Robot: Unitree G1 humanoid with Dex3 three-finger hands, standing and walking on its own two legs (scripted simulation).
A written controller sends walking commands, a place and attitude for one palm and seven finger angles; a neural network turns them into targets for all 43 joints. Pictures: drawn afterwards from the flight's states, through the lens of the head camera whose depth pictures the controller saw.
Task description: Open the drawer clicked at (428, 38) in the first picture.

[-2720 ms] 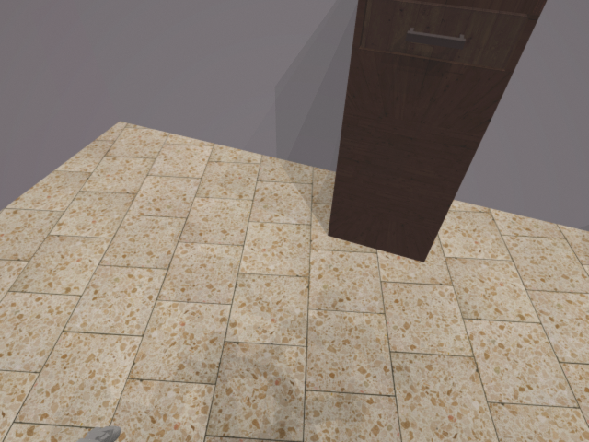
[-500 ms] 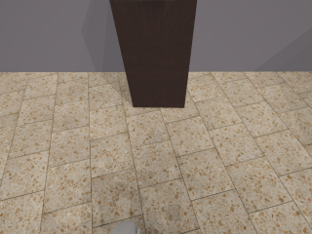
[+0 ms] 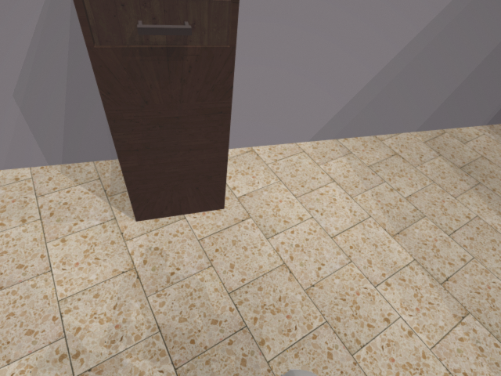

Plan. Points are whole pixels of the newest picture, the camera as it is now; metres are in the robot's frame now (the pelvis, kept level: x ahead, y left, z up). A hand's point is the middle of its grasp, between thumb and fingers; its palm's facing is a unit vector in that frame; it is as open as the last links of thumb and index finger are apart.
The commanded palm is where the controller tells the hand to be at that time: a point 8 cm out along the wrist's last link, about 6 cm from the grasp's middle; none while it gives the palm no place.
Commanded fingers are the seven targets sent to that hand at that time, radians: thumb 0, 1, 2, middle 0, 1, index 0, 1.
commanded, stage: walk to a spot facing it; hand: left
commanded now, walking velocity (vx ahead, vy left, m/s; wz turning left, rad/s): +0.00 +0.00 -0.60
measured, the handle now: (164, 27) +0.93 +0.34 +0.13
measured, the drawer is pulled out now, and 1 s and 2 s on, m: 0.00 0.00 0.00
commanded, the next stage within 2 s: none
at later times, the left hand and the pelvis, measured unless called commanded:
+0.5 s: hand (199, 299) +0.31 +0.12 -0.19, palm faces -0.30 -0.93 -0.19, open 7.3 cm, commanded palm none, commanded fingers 0.00 0.90 0.90 -0.20 -0.30 -0.20 -0.30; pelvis +0.15 -0.02 -0.02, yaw -18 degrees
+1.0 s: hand (174, 258) +0.40 +0.20 -0.18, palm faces -0.51 -0.84 -0.20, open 7.4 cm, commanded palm none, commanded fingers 0.00 0.90 0.90 -0.20 -0.30 -0.20 -0.30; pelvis +0.22 +0.05 -0.01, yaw -37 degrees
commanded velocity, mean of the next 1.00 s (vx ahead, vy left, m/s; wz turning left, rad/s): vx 0.00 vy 0.00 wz -0.60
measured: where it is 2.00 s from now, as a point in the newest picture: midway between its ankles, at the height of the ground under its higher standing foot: outside the picture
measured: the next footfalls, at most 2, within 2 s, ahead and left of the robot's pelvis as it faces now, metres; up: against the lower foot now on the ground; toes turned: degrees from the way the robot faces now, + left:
right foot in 0.34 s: +0.19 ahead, -0.12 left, +0.00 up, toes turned -20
left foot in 0.74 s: +0.33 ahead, +0.11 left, +0.00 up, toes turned -20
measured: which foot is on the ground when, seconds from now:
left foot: down 0.00-0.34, up 0.36-0.72, down 0.74-1.00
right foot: up 0.00-0.32, down 0.34-0.74, up 0.76-1.00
